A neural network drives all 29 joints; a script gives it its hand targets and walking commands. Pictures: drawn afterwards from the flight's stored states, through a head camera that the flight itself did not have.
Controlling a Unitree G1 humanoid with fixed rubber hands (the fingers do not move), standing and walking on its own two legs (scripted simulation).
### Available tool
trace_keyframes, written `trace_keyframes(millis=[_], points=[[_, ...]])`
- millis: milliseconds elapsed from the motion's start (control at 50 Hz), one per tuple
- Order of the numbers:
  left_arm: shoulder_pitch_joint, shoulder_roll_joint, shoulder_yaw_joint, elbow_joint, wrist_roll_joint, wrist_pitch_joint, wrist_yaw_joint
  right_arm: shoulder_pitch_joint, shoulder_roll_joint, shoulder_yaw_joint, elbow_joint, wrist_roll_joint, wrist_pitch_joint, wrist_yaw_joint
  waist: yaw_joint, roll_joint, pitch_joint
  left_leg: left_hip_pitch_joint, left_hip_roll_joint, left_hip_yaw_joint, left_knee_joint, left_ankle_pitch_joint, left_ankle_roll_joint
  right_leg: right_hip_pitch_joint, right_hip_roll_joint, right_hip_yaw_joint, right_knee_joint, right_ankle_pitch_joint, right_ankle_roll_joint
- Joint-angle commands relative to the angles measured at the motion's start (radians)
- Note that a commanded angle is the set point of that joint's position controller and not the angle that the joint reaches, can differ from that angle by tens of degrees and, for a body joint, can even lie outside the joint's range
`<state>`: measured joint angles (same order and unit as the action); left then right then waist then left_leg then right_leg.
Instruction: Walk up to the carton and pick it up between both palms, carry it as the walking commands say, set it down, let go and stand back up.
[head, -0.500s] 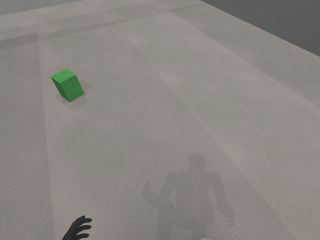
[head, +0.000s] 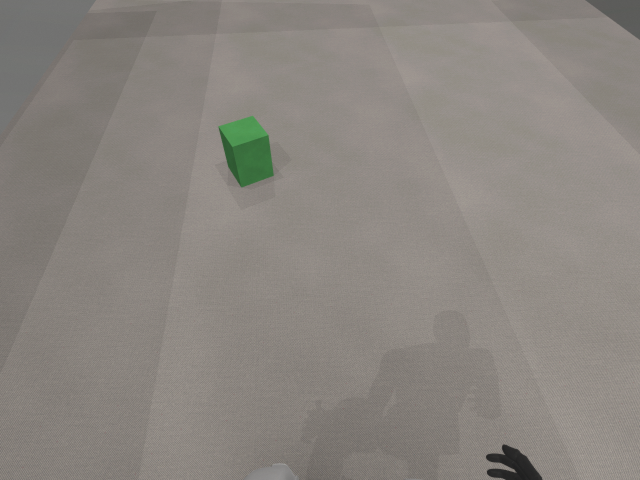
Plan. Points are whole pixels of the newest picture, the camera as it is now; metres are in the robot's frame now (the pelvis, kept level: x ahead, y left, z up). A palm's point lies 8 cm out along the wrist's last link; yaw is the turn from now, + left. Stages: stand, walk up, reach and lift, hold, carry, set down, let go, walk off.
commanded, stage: walk up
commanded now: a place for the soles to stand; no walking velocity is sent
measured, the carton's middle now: (247, 152) +1.49 +0.38 -0.63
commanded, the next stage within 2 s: none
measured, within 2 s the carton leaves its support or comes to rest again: neither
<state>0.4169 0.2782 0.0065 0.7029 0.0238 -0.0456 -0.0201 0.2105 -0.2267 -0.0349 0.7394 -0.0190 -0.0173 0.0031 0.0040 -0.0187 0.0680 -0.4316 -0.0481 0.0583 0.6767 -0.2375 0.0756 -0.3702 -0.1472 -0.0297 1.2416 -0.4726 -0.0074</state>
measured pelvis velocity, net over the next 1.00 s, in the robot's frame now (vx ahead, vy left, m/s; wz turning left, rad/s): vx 0.53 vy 0.08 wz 0.04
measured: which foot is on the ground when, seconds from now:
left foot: down 0.00-0.24, up 0.26-0.64, down 0.66-1.00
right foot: up 0.00-0.22, down 0.24-0.68, up 0.70-1.00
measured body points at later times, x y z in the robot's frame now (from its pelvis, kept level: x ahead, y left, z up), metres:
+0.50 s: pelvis +0.28 -0.01 +0.02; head +0.30 -0.03 +0.47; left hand +0.26 +0.25 -0.09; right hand +0.44 -0.24 -0.10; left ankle +0.38 +0.14 -0.65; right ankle +0.26 -0.15 -0.71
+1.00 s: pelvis +0.53 +0.08 +0.02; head +0.54 +0.07 +0.46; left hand +0.66 +0.32 -0.08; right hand +0.56 -0.19 -0.12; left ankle +0.49 +0.17 -0.71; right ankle +0.65 -0.03 -0.69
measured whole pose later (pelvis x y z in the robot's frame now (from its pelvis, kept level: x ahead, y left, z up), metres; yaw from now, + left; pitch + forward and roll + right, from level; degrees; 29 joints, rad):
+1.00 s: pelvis +0.53 +0.08 +0.02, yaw +2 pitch -2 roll +1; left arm 0.30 0.22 0.01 0.64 0.04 -0.06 -0.02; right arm 0.40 -0.28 -0.01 0.78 -0.05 -0.04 0.02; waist -0.07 0.01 0.03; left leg -0.18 0.01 0.13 0.57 -0.37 0.04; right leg -0.50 -0.05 -0.06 0.71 -0.22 -0.03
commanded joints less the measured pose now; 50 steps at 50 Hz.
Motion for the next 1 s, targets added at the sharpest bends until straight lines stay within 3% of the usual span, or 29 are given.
trace_keyframes(millis=[0, 40, 120, 180, 200, 220, 240, 260, 280, 300, 340, 400, 440, 480, 520, 580, 600, 620, 640, 660, 680, 700, 740, 780, 820, 860, 920, 980], points=[[0.079, 0.056, 0.024, -0.069, 0.009, -0.014, -0.009, 0.077, -0.114, -0.026, -0.042, 0.004, -0.045, -0.003, -0.016, 0.11, -0.086, 0.154, 0.286, -0.391, -0.408, -0.175, 0.189, -0.2, -0.014, 0.063, -0.064, 0.031, 0.002], [0.059, 0.029, 0.026, -0.077, 0.01, -0.004, -0.012, 0.087, -0.109, -0.021, -0.034, -0.008, -0.061, 0.004, -0.011, 0.118, -0.051, 0.103, 0.264, -0.327, -0.426, -0.203, 0.189, -0.198, -0.006, 0.043, -0.175, 0.078, 0.011], [-0.015, 0.013, 0.034, -0.104, 0.013, -0.017, -0.015, 0.083, -0.143, -0.019, -0.029, -0.02, -0.055, 0.02, -0.015, 0.131, 0.011, -0.028, 0.226, -0.209, -0.421, -0.309, 0.142, -0.046, 0.047, -0.01, -0.43, 0.235, -0.006], [0.024, 0.026, 0.05, -0.099, 0.021, -0.028, -0.009, 0.077, -0.158, -0.011, -0.026, -0.016, -0.039, 0.029, 0.021, 0.073, 0.019, -0.099, 0.189, -0.154, -0.292, -0.403, 0.098, 0.153, 0.113, -0.074, -0.564, 0.327, -0.029], [0.067, 0.045, 0.06, -0.094, 0.024, -0.031, 0.002, 0.086, -0.148, -0.003, -0.028, -0.018, -0.036, 0.031, 0.048, 0.029, 0.003, -0.125, 0.167, -0.135, -0.176, -0.326, 0.075, 0.256, 0.135, -0.08, -0.599, 0.278, -0.039], [0.166, 0.097, 0.078, -0.086, 0.027, -0.04, 0.019, 0.095, -0.119, 0.009, -0.039, -0.024, -0.039, 0.035, 0.103, -0.074, -0.067, -0.179, 0.107, -0.071, 0.113, -0.163, 0.031, 0.404, 0.046, 0.067, -0.665, 0.139, -0.069], [0.275, 0.188, 0.094, -0.09, 0.021, -0.045, 0.038, 0.137, -0.064, 0.022, -0.072, -0.037, -0.041, 0.04, 0.115, -0.237, -0.164, -0.274, 0.003, -0.017, 0.505, -0.318, -0.043, 0.472, -0.252, 0.572, -0.878, -0.211, -0.143], [0.208, 0.222, 0.099, -0.108, -0.01, -0.03, 0.053, 0.175, -0.106, 0.003, -0.098, -0.039, -0.026, 0.04, 0.065, -0.177, -0.132, -0.392, -0.005, -0.091, 0.628, -0.329, -0.073, 0.415, -0.372, 0.906, -1.095, -0.492, -0.202], [0.121, 0.181, 0.085, -0.106, -0.016, -0.027, 0.064, 0.133, -0.15, -0.008, -0.099, -0.046, -0.013, 0.041, 0.05, -0.083, -0.01, -0.453, 0.067, -0.116, 0.717, -0.272, -0.094, 0.336, -0.371, 0.83, -1.092, -0.566, -0.232], [0.081, 0.145, 0.072, -0.091, -0.003, -0.037, 0.067, 0.077, -0.16, -0.01, -0.101, -0.048, -0.011, 0.043, 0.057, -0.071, 0.049, -0.485, 0.106, -0.113, 0.707, -0.217, -0.104, 0.289, -0.323, 0.674, -1.058, -0.455, -0.237], [0.05, 0.086, 0.046, -0.06, 0.013, -0.066, 0.061, 0.076, -0.129, -0.004, -0.084, -0.047, -0.007, 0.048, 0.027, -0.077, 0.044, -0.404, 0.173, -0.136, 0.558, -0.141, -0.128, 0.23, -0.233, 0.4, -1.025, -0.113, -0.192], [0.089, 0.083, 0.045, -0.015, 0.02, -0.095, 0.053, 0.071, -0.071, 0.005, -0.068, -0.045, -0.002, 0.066, 0.017, -0.083, -0.006, -0.347, 0.182, -0.102, 0.424, -0.048, -0.138, 0.25, -0.189, 0.192, -0.982, 0.318, -0.204], [0.097, 0.099, 0.05, -0.001, 0.014, -0.093, 0.046, 0.011, -0.045, 0.012, -0.079, -0.04, -0.003, 0.073, 0.015, -0.088, -0.018, -0.285, 0.169, -0.063, 0.292, 0.052, -0.12, 0.257, -0.145, 0.073, -0.961, 0.455, -0.182], [0.092, 0.115, 0.057, -0.001, 0.011, -0.083, 0.038, -0.04, -0.028, 0.017, -0.093, -0.036, -0.004, 0.082, 0.014, -0.098, -0.002, -0.19, 0.148, -0.025, 0.166, 0.147, -0.096, 0.218, -0.119, -0.006, -0.961, 0.443, -0.154], [0.081, 0.134, 0.062, -0.003, 0.01, -0.069, 0.032, -0.076, -0.027, 0.012, -0.104, -0.034, -0.005, 0.088, 0.011, -0.104, 0.026, -0.067, 0.125, 0.011, 0.072, 0.211, -0.078, 0.149, -0.122, -0.042, -0.989, 0.343, -0.139], [0.084, 0.164, 0.067, 0.005, 0.019, -0.041, 0.036, -0.075, -0.053, -0.008, -0.113, -0.039, -0.005, 0.084, 0.001, -0.12, 0.071, 0.048, 0.111, 0.008, -0.02, 0.161, -0.064, 0.145, -0.167, -0.051, -0.969, 0.285, -0.128], [0.093, 0.168, 0.065, 0.008, 0.023, -0.031, 0.038, -0.035, -0.07, -0.019, -0.105, -0.042, -0.007, 0.078, -0.015, -0.104, 0.061, 0.101, 0.099, 0.006, -0.045, 0.116, -0.058, 0.162, -0.17, -0.065, -0.889, 0.302, -0.121], [0.107, 0.164, 0.057, 0.007, 0.024, -0.02, 0.036, 0.037, -0.095, -0.033, -0.086, -0.045, -0.013, 0.069, -0.047, -0.052, 0.015, 0.212, 0.065, 0.021, -0.091, 0.08, -0.045, 0.163, -0.145, -0.101, -0.73, 0.379, -0.109], [0.14, 0.131, 0.042, 0.004, 0.023, -0.011, 0.03, 0.161, -0.135, -0.05, -0.053, -0.05, -0.024, 0.053, -0.094, 0.052, -0.08, 0.405, 0.05, -0.018, -0.068, 0.032, -0.021, 0.082, -0.085, -0.128, -0.477, 0.432, -0.089], [0.173, 0.057, 0.014, -0.029, 0.022, -0.004, 0.026, 0.29, -0.208, -0.065, -0.053, -0.04, -0.03, 0.031, -0.14, 0.249, -0.222, 0.544, 0.269, -0.327, -0.107, -0.122, 0.043, -0.074, -0.016, -0.117, -0.117, 0.087, -0.045], [0.147, 0.042, 0.013, -0.089, 0.006, -0.002, 0.021, 0.268, -0.301, -0.085, -0.09, 0.001, -0.019, 0.011, -0.14, 0.302, -0.264, 0.566, 0.423, -0.772, -0.389, -0.344, 0.149, -0.281, 0.12, 0.0, 0.029, -0.144, -0.011], [0.064, 0.071, 0.023, -0.109, 0.011, -0.003, 0.022, 0.217, -0.288, -0.086, -0.081, 0.022, -0.006, -0.005, -0.123, 0.172, -0.17, 0.48, 0.444, -0.733, -0.424, -0.414, 0.18, -0.335, 0.071, 0.08, 0.106, -0.088, -0.014], [0.044, 0.076, 0.022, -0.102, 0.013, -0.014, 0.016, 0.099, -0.197, -0.055, -0.081, 0.004, -0.012, -0.009, -0.057, 0.127, -0.051, 0.309, 0.388, -0.527, -0.409, -0.284, 0.174, -0.335, 0.031, 0.083, 0.061, 0.009, -0.007], [0.088, 0.069, 0.03, -0.069, 0.022, -0.007, 0.013, 0.073, -0.127, -0.021, -0.073, 0.0, -0.037, 0.002, -0.015, 0.133, -0.05, 0.197, 0.342, -0.372, -0.414, -0.17, 0.16, -0.232, 0.017, 0.09, -0.046, 0.034, 0.004], [0.082, 0.037, 0.027, -0.063, 0.018, 0.001, 0.01, 0.099, -0.117, -0.01, -0.054, -0.014, -0.053, 0.007, -0.011, 0.14, -0.04, 0.155, 0.323, -0.292, -0.421, -0.115, 0.167, -0.202, 0.029, 0.059, -0.133, 0.072, 0.011], [0.016, 0.012, 0.021, -0.082, 0.014, -0.001, 0.004, 0.107, -0.124, -0.003, -0.044, -0.024, -0.053, 0.01, -0.021, 0.141, 0.009, 0.12, 0.298, -0.21, -0.432, -0.141, 0.153, -0.19, 0.029, 0.035, -0.303, 0.12, 0.011], [-0.024, 0.003, 0.026, -0.093, 0.01, -0.012, 0.003, 0.113, -0.151, 0.001, -0.027, -0.031, -0.04, 0.018, -0.025, 0.153, 0.019, 0.054, 0.27, -0.139, -0.403, -0.204, 0.128, -0.058, 0.084, -0.016, -0.469, 0.238, -0.009], [0.01, 0.018, 0.04, -0.094, 0.021, -0.023, 0.013, 0.117, -0.164, 0.01, -0.017, -0.024, -0.02, 0.025, 0.013, 0.083, 0.005, -0.015, 0.237, -0.088, -0.265, -0.249, 0.087, 0.155, 0.145, -0.079, -0.61, 0.333, -0.04]])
